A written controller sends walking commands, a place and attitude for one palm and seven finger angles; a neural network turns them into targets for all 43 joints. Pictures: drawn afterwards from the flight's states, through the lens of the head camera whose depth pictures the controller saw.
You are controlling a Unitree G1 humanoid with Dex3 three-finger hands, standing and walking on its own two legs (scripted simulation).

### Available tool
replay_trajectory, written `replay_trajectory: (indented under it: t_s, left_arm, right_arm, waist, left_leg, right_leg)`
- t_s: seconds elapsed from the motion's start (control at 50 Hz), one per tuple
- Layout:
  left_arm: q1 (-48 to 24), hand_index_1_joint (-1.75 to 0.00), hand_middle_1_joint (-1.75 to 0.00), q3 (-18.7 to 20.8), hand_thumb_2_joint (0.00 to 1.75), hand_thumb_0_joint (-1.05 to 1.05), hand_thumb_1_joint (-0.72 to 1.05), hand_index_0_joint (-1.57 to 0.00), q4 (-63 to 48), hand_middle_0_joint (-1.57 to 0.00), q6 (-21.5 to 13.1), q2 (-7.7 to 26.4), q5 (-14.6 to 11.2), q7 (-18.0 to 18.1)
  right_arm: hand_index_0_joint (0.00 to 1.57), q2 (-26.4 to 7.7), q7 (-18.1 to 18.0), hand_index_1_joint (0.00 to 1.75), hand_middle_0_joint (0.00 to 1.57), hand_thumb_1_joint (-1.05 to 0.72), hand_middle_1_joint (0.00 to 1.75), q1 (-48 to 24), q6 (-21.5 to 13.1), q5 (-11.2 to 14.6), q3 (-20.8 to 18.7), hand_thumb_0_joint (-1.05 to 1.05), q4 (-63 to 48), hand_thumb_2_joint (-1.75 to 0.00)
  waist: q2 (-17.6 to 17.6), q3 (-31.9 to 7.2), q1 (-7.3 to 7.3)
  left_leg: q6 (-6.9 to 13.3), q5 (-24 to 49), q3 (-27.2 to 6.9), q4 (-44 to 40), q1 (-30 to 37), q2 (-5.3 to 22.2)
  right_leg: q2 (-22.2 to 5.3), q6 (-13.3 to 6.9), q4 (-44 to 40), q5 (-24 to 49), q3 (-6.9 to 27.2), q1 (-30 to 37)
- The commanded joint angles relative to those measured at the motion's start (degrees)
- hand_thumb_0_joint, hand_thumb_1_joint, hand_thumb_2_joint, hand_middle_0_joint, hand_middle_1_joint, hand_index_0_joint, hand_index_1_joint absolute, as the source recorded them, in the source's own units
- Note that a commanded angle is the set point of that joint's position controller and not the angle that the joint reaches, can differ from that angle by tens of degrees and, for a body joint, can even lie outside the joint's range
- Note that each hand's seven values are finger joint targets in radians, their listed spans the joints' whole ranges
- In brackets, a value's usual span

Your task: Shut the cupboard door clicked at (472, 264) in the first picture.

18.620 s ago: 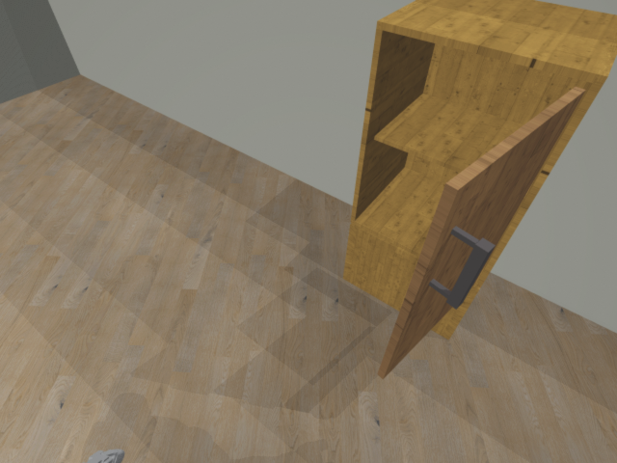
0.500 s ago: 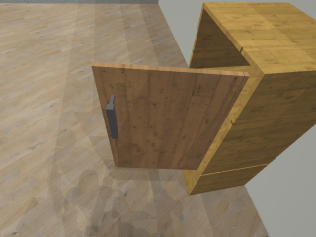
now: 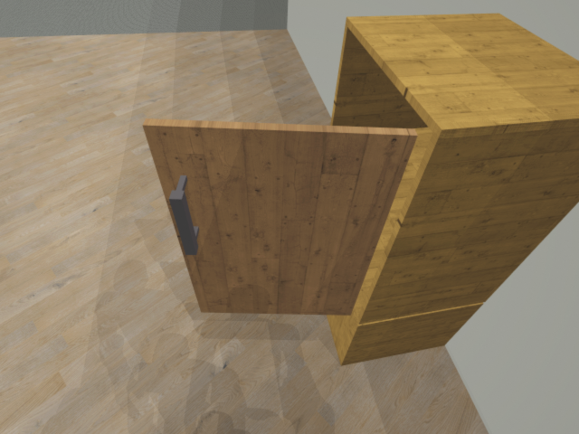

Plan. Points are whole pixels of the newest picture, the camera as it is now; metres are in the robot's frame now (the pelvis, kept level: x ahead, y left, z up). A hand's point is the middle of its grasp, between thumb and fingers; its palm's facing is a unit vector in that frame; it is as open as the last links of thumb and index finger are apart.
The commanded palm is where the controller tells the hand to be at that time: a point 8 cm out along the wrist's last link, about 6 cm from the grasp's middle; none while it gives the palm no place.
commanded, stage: look again from close up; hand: left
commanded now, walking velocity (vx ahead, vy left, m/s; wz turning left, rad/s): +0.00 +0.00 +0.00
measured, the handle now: (187, 216) +0.46 +0.21 +0.01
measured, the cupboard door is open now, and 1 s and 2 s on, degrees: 79 79 79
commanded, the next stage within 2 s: raise the hand and make a fist in 0.62 s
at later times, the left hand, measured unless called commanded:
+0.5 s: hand out of the picture +0.01 +0.20 -0.18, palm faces +0.01 -0.97 -0.22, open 7.4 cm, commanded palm none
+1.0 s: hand (164, 366) +0.21 +0.18 +0.00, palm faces +0.11 -0.99 -0.05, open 6.9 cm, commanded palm +0.11 +0.24 -0.06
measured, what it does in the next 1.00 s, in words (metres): stands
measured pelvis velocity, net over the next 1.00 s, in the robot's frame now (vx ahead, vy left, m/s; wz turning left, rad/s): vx -0.01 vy -0.01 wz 0.01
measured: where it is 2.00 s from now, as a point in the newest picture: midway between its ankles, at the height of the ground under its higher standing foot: outside the picture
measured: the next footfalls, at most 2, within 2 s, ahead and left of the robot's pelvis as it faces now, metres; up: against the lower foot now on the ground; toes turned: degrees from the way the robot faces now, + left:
none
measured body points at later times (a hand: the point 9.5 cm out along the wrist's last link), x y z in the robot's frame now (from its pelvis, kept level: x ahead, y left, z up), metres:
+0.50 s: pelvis +0.01 +0.02 -0.01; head +0.01 +0.02 +0.44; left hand +0.01 +0.25 -0.16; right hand +0.02 -0.21 -0.17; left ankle +0.03 +0.13 -0.74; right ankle -0.04 -0.12 -0.74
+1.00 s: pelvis -0.01 -0.01 -0.04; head +0.01 -0.01 +0.41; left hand +0.19 +0.23 +0.00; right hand +0.17 -0.26 -0.12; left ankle +0.03 +0.13 -0.74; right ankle -0.04 -0.12 -0.74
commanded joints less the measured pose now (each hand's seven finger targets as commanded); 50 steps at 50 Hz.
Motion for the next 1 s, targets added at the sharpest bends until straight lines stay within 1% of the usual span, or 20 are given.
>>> replay_trajectory:
  t_s: [0.0,0.06,0.08,0.1,0.14,0.18,0.34,0.5,0.68,0.7,0.72,0.74,0.76,0.78,0.8,0.84,0.86,0.92,0.94,0.98]
  left_arm:
    - [5.0,-0.3,-0.3,0.8,0.9,0.0,0.9,-0.2,-0.8,-0.2,-0.6,4.2,0.0,0.3]
    - [5.4,-0.3,-0.3,0.7,0.9,0.0,0.9,-0.2,-0.7,-0.2,-0.7,3.9,0.1,0.4]
    - [7.6,-0.3,-0.3,0.7,0.9,0.0,0.9,-0.2,0.3,-0.2,-2.6,6.1,1.4,2.3]
    - [4.8,-0.3,-0.3,1.0,0.9,0.0,0.9,-0.2,-2.5,-0.2,-3.0,7.9,0.8,1.9]
    - [2.5,-0.3,-0.3,0.7,0.9,0.0,0.9,-0.2,-3.4,-0.2,-2.7,6.6,0.6,1.2]
    - [4.0,-0.3,-0.3,0.7,0.9,0.0,0.9,-0.2,-3.5,-0.2,-2.4,5.9,0.6,0.9]
    - [5.2,-0.3,-0.3,0.2,0.9,0.0,0.9,-0.2,-3.0,-0.2,-1.5,5.2,0.5,0.5]
    - [4.5,-0.3,-0.3,0.4,0.9,0.0,0.9,-0.2,-3.4,-0.2,-1.1,7.2,0.4,0.3]
    - [3.5,-0.3,-0.3,0.5,0.9,0.0,0.9,-0.2,-3.3,-0.2,-1.3,8.4,0.4,0.2]
    - [6.9,-0.3,-0.3,0.5,0.9,0.0,0.9,-0.2,-2.3,-0.2,-2.2,8.2,1.1,2.3]
    - [-44.0,-0.3,-0.3,25.6,0.9,0.0,0.9,-0.2,-99.4,-0.2,-18.9,43.8,-6.0,3.3]
    - [1.9,-0.32,-0.32,3.1,0.9,0.0,0.9,-0.22,-76.2,-0.22,-13.0,12.8,-7.2,3.2]
    - [1.2,-0.34,-0.34,4.6,0.9,0.0,0.9,-0.24,-75.9,-0.24,-10.0,12.4,-9.4,5.3]
    - [14.4,-0.36,-0.36,-3.1,0.9,0.0,0.9,-0.25,-61.1,-0.25,-3.3,-3.3,-9.0,4.5]
    - [1.9,-0.38,-0.38,0.6,0.9,0.0,0.9,-0.27,-70.9,-0.27,-5.1,2.3,-9.3,4.4]
    - [10.3,-0.42,-0.42,4.9,0.9,0.0,0.9,-0.31,-60.6,-0.31,-10.4,3.7,-8.9,1.7]
    - [20.2,-0.44,-0.44,8.1,0.9,0.0,0.9,-0.33,-53.1,-0.33,-13.3,3.6,-9.6,-0.6]
    - [29.1,-0.5,-0.5,11.2,0.9,0.0,0.9,-0.38,-50.2,-0.38,-26.8,1.5,-13.4,-11.8]
    - [28.0,-0.52,-0.52,11.9,0.9,0.0,0.9,-0.4,-50.8,-0.4,-31.2,2.1,-14.8,-15.9]
    - [26.1,-0.56,-0.56,16.3,0.9,0.0,0.9,-0.44,-49.5,-0.44,-36.3,6.4,-16.9,-22.8]
  right_arm:
    - [0.2,-5.8,-0.4,0.3,0.2,-0.9,0.3,2.0,-0.9,0.0,-1.4,0.0,-1.2,-0.9]
    - [0.2,-5.8,-0.4,0.3,0.2,-0.9,0.3,2.1,-0.9,0.1,-1.5,0.0,-1.1,-0.9]
    - [0.2,-8.2,0.3,0.3,0.2,-0.9,0.3,-2.1,-2.6,0.1,-1.1,0.0,-5.7,-0.9]
    - [0.2,-5.2,0.7,0.3,0.2,-0.9,0.3,1.2,-2.2,-0.2,-1.1,0.0,-7.1,-0.9]
    - [0.2,-6.6,0.9,0.3,0.2,-0.9,0.3,3.3,-2.1,-0.5,-1.2,0.0,-6.5,-0.9]
    - [0.2,-6.8,0.8,0.3,0.2,-0.9,0.3,3.8,-2.6,-0.6,-0.8,0.0,-7.3,-0.9]
    - [0.2,-8.9,0.5,0.3,0.2,-0.9,0.3,2.5,-2.7,-0.3,-0.7,0.0,-8.4,-0.9]
    - [0.2,-9.6,0.5,0.3,0.2,-0.9,0.3,1.1,-2.8,-0.3,-0.6,0.0,-7.7,-0.9]
    - [0.2,-10.0,0.3,0.3,0.2,-0.9,0.3,0.0,-3.0,-0.2,-0.5,0.0,-6.7,-0.9]
    - [0.2,-11.1,0.4,0.3,0.2,-0.9,0.3,-3.7,-3.0,0.2,-1.0,0.0,-10.3,-0.9]
    - [0.2,-22.1,-4.1,0.3,0.2,-0.9,0.3,2.2,-14.7,0.9,-3.4,0.0,-23.9,-0.9]
    - [0.2,-14.9,-5.6,0.3,0.2,-0.9,0.3,-1.6,-19.7,3.9,0.6,0.0,-25.3,-0.9]
    - [0.2,-13.9,-5.0,0.3,0.2,-0.9,0.3,-2.4,-21.2,2.9,-0.2,0.0,-22.7,-0.9]
    - [0.2,-11.6,-3.0,0.3,0.2,-0.9,0.3,-3.4,-21.3,3.2,-0.8,0.0,-20.9,-0.9]
    - [0.2,-14.2,-1.8,0.3,0.2,-0.9,0.3,-2.2,-21.5,3.1,-3.2,0.0,-24.6,-0.9]
    - [0.2,-13.8,-1.3,0.3,0.2,-0.9,0.3,-5.9,-21.9,1.8,-4.0,0.0,-28.2,-0.9]
    - [0.2,-13.4,-0.6,0.3,0.2,-0.9,0.3,-7.1,-21.6,2.2,-4.8,0.0,-29.7,-0.9]
    - [0.2,-13.2,1.5,0.3,0.2,-0.9,0.3,-9.3,-20.0,0.6,-5.9,0.0,-33.3,-0.9]
    - [0.2,-13.4,1.8,0.3,0.2,-0.9,0.3,-10.0,-19.8,0.5,-6.2,0.0,-34.4,-0.9]
    - [0.2,-13.4,2.4,0.3,0.2,-0.9,0.3,-10.7,-19.4,1.4,-6.6,0.0,-37.1,-0.9]
  waist:
    - [1.4,3.6,0.56]
    - [0.2,3.3,0.5]
    - [0.8,4.8,1.99]
    - [1.0,0.3,-1.42]
    - [3.0,1.3,-1.9]
    - [5.5,-0.2,-0.89]
    - [-0.5,3.3,0.52]
    - [1.3,3.0,1.02]
    - [0.8,0.0,1.12]
    - [-3.5,2.0,2.4]
    - [6.0,-21.9,-6.88]
    - [25.3,-28.8,0.21]
    - [17.9,-26.7,1.32]
    - [12.3,-16.0,-0.62]
    - [8.6,-9.2,-1.84]
    - [-3.3,1.4,-1.21]
    - [-6.8,3.2,1.44]
    - [-16.9,-7.0,5.31]
    - [-17.4,-10.1,5.5]
    - [-10.2,-13.2,6.14]
  left_leg:
    - [0.7,4.9,-3.6,-4.5,2.7,2.8]
    - [0.9,4.3,-3.7,-5.1,3.4,2.8]
    - [0.2,9.6,-3.4,7.1,-1.5,3.1]
    - [0.9,-2.7,-3.1,5.1,-0.5,1.7]
    - [1.6,-1.8,-4.2,2.9,-1.6,2.0]
    - [2.4,-0.9,-5.2,1.2,-1.8,2.3]
    - [3.3,-0.1,-6.3,-2.2,-2.7,2.9]
    - [3.3,1.4,-5.6,-3.8,-1.5,2.8]
    - [2.9,9.1,-4.0,-2.1,2.1,2.8]
    - [1.6,14.4,-3.8,9.1,-0.3,4.2]
    - [3.1,23.3,-3.7,9.1,22.8,0.8]
    - [2.2,30.4,-5.2,4.1,25.8,1.2]
    - [-0.4,35.9,-5.3,1.5,19.9,1.9]
    - [0.5,29.0,-5.7,0.5,11.2,1.5]
    - [0.5,17.2,-5.8,2.9,3.8,0.9]
    - [1.1,3.0,-4.8,7.7,-9.1,-2.0]
    - [0.7,1.7,-4.4,9.8,-13.5,-2.7]
    - [-0.4,6.2,-3.0,20.3,-21.7,-3.2]
    - [-0.6,4.8,-2.6,23.1,-24.4,-3.7]
    - [-0.9,2.6,-1.7,27.6,-28.1,-4.4]
  right_leg:
    - [-4.9,-1.2,-7.2,6.5,4.8,-7.3]
    - [-4.8,-1.1,-7.5,5.7,4.8,-7.5]
    - [-7.5,-1.0,-6.6,26.1,7.6,-8.8]
    - [-9.3,-2.6,-5.7,14.5,7.4,-8.3]
    - [-5.1,-3.3,-3.8,-2.7,5.3,-11.3]
    - [-4.0,-3.5,-1.9,-1.7,4.1,-9.4]
    - [-3.4,-2.2,-0.5,-0.1,3.6,-9.9]
    - [-4.0,-1.8,-0.9,2.1,3.6,-8.6]
    - [-5.0,-1.4,-1.3,9.5,3.9,-6.5]
    - [-7.5,-0.6,-4.0,27.5,8.5,-9.0]
    - [-1.3,-1.5,10.2,31.4,-1.2,-11.1]
    - [1.2,-0.9,17.2,12.3,-3.4,-15.8]
    - [2.0,-1.6,13.5,4.7,-3.3,-13.2]
    - [0.9,-0.6,11.8,2.7,-3.2,-17.7]
    - [0.4,-0.6,9.6,4.9,-3.0,-18.4]
    - [0.5,-0.6,7.3,3.4,-4.3,-24.5]
    - [0.7,-0.9,8.4,2.3,-4.1,-25.6]
    - [0.9,-0.5,22.0,15.6,-4.2,-28.8]
    - [0.4,0.0,25.1,18.2,-2.7,-29.5]
    - [-0.9,-0.3,28.9,18.6,0.9,-30.4]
